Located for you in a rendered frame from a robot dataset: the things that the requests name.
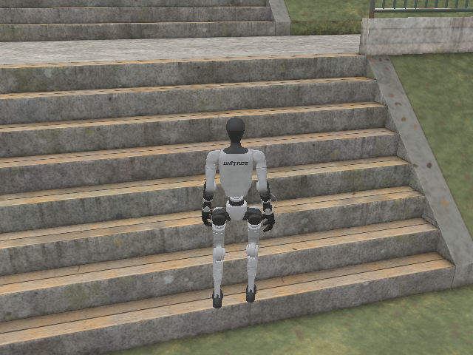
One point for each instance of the right robot forearm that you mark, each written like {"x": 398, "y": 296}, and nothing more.
{"x": 266, "y": 201}

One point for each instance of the robot left hand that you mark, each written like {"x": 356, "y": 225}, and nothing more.
{"x": 205, "y": 216}

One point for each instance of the robot left thigh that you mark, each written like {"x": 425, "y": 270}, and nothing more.
{"x": 218, "y": 218}

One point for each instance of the right robot upper arm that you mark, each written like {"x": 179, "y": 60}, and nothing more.
{"x": 261, "y": 170}

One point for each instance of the robot right hand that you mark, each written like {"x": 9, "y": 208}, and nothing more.
{"x": 270, "y": 221}

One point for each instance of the left robot forearm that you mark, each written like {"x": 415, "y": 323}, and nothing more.
{"x": 207, "y": 200}

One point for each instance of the robot right foot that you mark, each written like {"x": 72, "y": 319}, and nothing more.
{"x": 250, "y": 297}

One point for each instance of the left robot upper arm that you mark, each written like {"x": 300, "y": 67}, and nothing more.
{"x": 210, "y": 170}

